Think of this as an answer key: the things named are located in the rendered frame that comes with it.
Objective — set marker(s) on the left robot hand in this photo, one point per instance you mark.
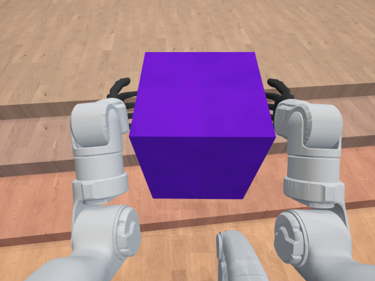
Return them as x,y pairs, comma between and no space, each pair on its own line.
116,88

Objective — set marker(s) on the robot left upper arm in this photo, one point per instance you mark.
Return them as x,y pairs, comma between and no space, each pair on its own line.
103,238

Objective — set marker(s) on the carton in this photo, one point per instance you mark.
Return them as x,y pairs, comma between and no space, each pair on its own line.
201,126

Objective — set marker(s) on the right robot hand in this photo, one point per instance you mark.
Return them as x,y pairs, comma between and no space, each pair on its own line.
284,91

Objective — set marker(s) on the right robot forearm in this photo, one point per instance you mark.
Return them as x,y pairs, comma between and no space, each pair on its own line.
314,138

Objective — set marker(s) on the robot right thigh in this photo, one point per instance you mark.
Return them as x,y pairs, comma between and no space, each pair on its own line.
242,262

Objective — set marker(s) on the left robot forearm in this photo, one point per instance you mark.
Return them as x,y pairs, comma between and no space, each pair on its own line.
96,130

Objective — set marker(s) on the robot right upper arm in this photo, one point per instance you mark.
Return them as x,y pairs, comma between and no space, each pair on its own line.
317,244

